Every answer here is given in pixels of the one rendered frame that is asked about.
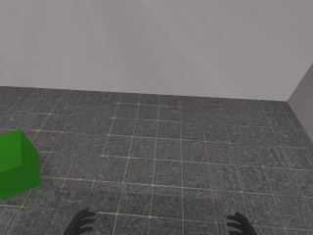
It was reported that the right robot hand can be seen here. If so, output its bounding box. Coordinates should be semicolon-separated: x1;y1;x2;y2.
227;212;257;235

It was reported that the left robot hand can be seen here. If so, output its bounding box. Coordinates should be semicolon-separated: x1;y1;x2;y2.
64;208;96;235

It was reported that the carton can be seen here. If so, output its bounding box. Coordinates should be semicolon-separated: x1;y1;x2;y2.
0;129;41;201

